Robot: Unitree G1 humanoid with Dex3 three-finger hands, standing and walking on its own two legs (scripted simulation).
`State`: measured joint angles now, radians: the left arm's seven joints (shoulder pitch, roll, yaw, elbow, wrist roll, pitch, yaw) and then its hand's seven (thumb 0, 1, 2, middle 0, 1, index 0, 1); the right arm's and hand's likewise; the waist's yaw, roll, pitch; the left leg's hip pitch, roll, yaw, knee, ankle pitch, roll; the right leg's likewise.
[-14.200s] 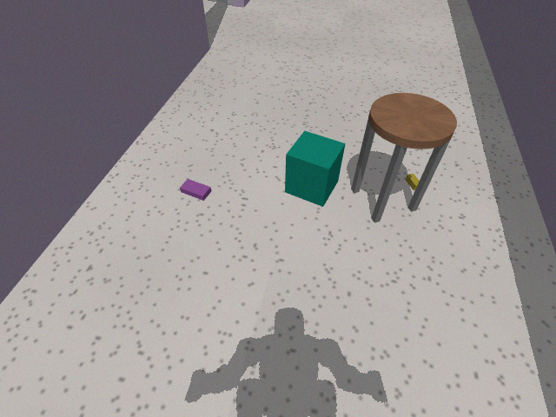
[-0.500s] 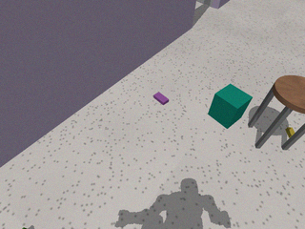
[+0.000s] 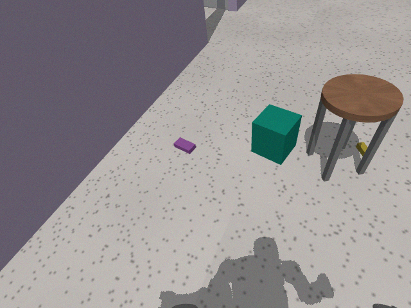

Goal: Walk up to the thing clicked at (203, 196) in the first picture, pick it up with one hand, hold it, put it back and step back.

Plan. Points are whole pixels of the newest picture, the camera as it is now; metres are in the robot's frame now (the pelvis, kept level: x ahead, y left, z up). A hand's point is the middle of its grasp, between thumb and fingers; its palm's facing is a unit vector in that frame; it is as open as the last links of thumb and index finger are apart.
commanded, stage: walk up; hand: left
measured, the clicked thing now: (184, 145) +1.23 +0.32 -0.74
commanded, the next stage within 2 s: none
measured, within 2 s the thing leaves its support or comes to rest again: neither
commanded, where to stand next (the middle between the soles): +0.77 +0.33 m, yaw -33 degrees
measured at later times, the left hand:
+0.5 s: hand (87, 218) +0.37 +0.40 -0.14, palm faces -0.27 -0.84 -0.47, open 7.4 cm
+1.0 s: hand (95, 159) +0.57 +0.44 -0.11, palm faces -0.29 -0.80 -0.52, open 7.3 cm
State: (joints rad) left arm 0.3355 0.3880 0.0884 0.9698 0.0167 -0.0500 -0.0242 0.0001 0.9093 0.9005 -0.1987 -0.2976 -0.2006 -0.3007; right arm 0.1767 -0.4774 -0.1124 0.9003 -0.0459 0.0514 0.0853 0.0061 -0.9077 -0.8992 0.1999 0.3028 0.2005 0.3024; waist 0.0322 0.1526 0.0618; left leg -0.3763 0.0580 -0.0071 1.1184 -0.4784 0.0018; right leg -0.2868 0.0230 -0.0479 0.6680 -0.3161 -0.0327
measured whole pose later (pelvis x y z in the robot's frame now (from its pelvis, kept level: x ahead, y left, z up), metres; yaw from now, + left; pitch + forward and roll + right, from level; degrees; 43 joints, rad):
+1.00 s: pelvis +0.41 +0.19 +0.00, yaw -21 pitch -3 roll -2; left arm 0.34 0.38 0.05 0.82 0.01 -0.10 0.06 0.00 0.90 0.90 -0.21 -0.30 -0.21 -0.30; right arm 0.30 -0.43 -0.09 0.72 -0.06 0.07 0.09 0.00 -0.90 -0.90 0.20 0.30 0.21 0.30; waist -0.01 0.12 0.10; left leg -0.52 0.09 -0.06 1.18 -0.43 0.00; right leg -0.34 -0.02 -0.06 0.68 -0.28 -0.02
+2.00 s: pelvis +0.72 +0.42 -0.02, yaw -33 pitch -4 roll +2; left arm 0.27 0.44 0.07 0.85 0.04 0.02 0.00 0.00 0.90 0.90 -0.20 -0.30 -0.20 -0.30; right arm 0.29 -0.42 -0.08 0.85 -0.03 -0.02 0.00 0.00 -0.91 -0.90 0.20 0.30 0.20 0.30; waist 0.04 -0.04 0.09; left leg -0.38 0.06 0.03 0.80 -0.35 -0.06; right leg -0.44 -0.09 0.11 0.91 -0.44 -0.04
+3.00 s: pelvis +0.69 +0.36 +0.01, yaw -34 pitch -3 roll +0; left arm 0.12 0.34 0.01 1.05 0.01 -0.02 -0.01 0.00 0.91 0.90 -0.20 -0.30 -0.20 -0.30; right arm 0.11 -0.38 0.00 1.02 -0.01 -0.01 0.02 0.00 -0.90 -0.90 0.21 0.30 0.21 0.30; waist 0.00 0.03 0.07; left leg -0.29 0.01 -0.01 0.56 -0.23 -0.01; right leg -0.25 -0.02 -0.04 0.59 -0.30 -0.01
